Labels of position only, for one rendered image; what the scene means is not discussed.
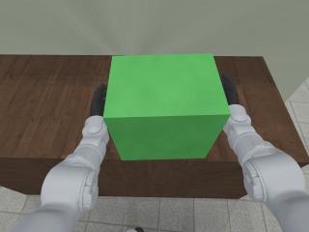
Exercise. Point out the right robot upper arm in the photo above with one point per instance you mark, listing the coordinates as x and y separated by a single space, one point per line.
276 181

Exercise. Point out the robot left hand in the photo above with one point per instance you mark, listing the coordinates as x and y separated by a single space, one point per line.
98 101

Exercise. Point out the right robot forearm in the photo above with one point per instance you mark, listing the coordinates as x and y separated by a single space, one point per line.
244 140

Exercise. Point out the robot right hand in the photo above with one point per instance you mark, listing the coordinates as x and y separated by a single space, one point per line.
230 89

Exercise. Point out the pedestal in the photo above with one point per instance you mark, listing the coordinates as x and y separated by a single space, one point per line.
45 100

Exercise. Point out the left robot forearm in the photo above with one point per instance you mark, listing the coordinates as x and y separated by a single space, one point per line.
92 148

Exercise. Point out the carton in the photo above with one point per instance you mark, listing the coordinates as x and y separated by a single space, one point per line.
164 106

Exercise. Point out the left robot upper arm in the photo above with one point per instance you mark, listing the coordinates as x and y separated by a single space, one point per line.
68 192

